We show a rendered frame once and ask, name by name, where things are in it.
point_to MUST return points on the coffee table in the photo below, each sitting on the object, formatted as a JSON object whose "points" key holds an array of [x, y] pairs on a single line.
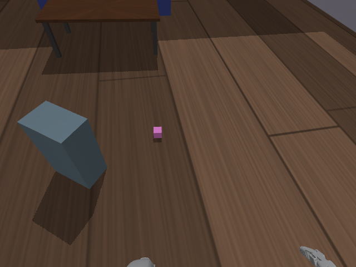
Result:
{"points": [[74, 11]]}

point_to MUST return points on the sofa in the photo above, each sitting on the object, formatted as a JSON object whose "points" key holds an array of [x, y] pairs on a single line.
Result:
{"points": [[164, 6]]}

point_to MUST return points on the right robot hand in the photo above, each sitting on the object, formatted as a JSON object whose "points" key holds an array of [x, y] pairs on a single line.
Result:
{"points": [[316, 257]]}

